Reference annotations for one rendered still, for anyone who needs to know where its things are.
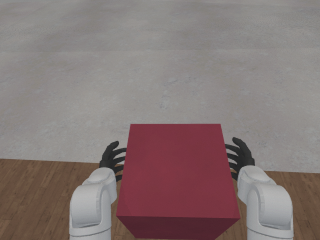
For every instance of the carton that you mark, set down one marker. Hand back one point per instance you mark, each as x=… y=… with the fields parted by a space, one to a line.
x=177 y=183

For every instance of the robot left hand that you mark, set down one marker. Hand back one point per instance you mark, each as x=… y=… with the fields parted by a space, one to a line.
x=108 y=160

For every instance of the right robot forearm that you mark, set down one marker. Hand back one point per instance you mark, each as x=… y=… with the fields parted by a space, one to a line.
x=269 y=208

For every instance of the robot right hand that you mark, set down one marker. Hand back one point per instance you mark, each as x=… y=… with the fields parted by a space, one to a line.
x=244 y=157

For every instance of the left robot forearm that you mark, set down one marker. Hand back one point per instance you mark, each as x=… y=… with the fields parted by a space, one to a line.
x=90 y=206

